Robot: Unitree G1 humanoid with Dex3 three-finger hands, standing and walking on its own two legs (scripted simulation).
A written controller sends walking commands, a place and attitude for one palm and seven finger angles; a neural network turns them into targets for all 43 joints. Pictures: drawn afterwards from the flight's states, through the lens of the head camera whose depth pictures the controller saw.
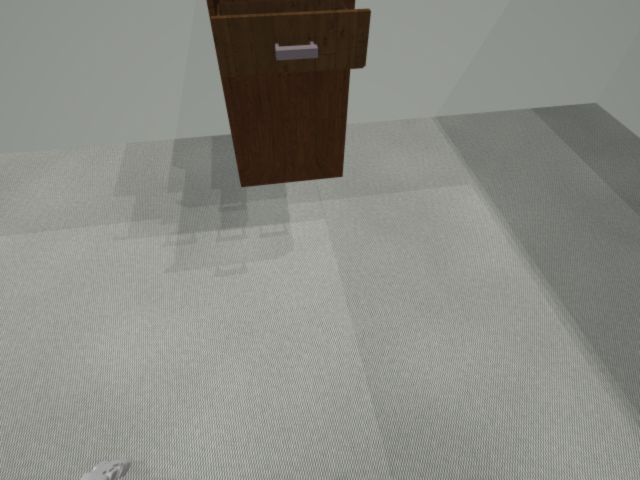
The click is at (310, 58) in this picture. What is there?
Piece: drawer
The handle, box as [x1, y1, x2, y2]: [275, 42, 317, 59]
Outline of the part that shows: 317,47 316,44 314,44 313,42 310,42 309,45 279,46 275,44 276,59 317,57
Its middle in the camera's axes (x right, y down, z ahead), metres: -0.08 -0.55 +1.12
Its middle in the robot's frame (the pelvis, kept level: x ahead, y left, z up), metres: +1.21 +0.13 +0.00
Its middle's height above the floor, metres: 0.77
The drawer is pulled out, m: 0.28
